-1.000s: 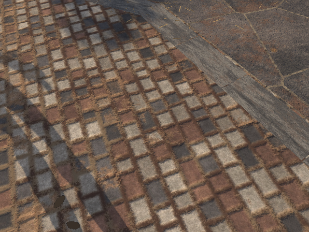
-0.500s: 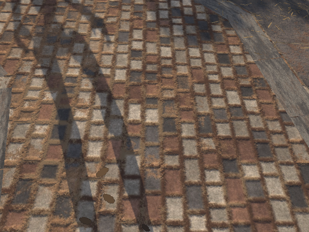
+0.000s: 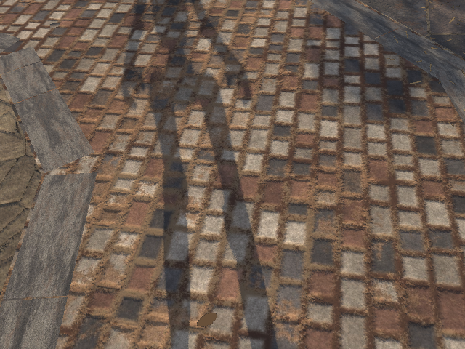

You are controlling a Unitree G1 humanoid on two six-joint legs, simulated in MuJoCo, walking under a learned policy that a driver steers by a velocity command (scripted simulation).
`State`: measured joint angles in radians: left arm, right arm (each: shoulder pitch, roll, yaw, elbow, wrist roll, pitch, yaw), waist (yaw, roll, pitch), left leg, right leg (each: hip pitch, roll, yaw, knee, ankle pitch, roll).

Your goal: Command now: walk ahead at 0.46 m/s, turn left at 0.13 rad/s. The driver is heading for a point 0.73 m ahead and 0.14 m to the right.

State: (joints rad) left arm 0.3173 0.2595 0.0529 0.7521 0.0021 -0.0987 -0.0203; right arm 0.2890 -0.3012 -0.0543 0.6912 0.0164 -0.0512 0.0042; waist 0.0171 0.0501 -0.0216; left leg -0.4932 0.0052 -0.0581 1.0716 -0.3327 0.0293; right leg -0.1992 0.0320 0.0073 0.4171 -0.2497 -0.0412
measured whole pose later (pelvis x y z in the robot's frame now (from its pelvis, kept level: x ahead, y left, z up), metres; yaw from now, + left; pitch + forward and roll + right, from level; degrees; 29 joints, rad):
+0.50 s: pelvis +0.27 +0.06 +0.00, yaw +0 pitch +1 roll +1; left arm 0.26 0.31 0.04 0.77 -0.02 -0.07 0.00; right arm 0.25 -0.27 -0.05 0.73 -0.01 -0.08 0.03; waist -0.01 -0.04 0.04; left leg -0.24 -0.06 0.05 0.38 -0.16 0.06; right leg -0.52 -0.09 0.04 1.13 -0.30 -0.01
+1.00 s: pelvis +0.56 -0.01 -0.01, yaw -15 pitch +2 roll +0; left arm 0.22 0.30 0.06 0.65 0.00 -0.05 -0.03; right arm 0.23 -0.30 -0.04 0.75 0.00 -0.10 0.01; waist 0.00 0.01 0.06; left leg -0.43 0.04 -0.04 1.20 -0.39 -0.01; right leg -0.36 0.10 0.00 0.49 -0.16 -0.09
